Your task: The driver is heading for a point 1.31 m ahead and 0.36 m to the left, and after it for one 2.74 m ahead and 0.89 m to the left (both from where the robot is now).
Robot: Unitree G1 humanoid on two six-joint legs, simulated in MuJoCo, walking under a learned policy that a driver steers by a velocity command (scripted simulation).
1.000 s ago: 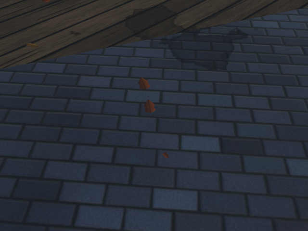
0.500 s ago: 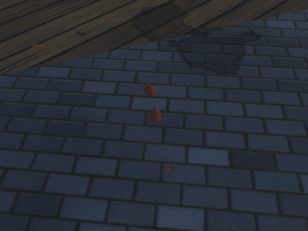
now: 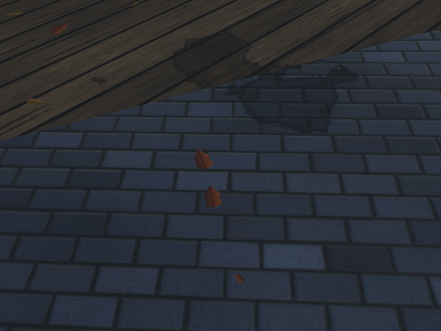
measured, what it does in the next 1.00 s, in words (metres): walks ahead: left foot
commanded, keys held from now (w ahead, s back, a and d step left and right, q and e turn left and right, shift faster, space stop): shift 0.54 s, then w+shift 0.46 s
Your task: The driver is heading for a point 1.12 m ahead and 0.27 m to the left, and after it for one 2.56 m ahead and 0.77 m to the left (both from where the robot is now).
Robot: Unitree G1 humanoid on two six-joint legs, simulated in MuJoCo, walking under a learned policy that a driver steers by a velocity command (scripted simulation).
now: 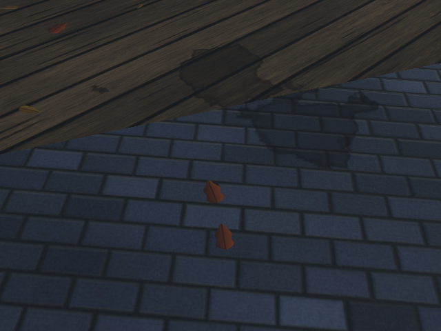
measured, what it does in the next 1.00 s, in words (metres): walks ahead, turning left: right foot, then left foot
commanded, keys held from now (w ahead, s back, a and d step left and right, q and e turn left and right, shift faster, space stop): w+shift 0.42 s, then w+q+shift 0.58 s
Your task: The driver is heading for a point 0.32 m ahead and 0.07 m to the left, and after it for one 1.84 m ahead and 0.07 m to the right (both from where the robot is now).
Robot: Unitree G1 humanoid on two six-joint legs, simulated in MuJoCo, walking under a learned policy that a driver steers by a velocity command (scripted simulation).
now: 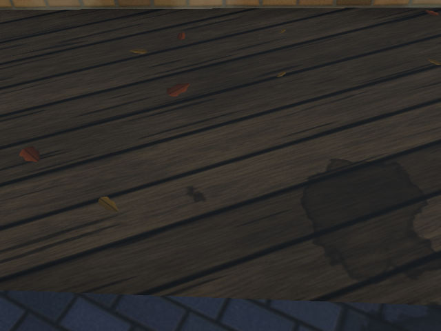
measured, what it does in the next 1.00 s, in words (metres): goes down: right foot, then left foot 0.16 m lower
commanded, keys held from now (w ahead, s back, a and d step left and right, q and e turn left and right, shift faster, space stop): w+q+shift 0.34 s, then w+e+shift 0.66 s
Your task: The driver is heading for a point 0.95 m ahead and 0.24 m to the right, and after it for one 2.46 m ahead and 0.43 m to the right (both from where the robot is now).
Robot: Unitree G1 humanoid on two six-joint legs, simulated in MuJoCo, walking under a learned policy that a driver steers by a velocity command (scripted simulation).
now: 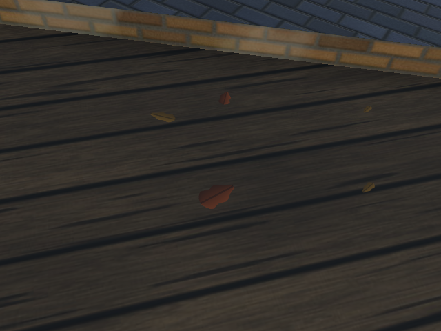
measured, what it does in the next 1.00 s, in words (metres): walks ahead, turning right: right foot, then left foot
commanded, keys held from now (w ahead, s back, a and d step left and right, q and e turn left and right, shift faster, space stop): w+e+shift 0.50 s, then w+shift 0.12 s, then shift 0.24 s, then q+shift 0.14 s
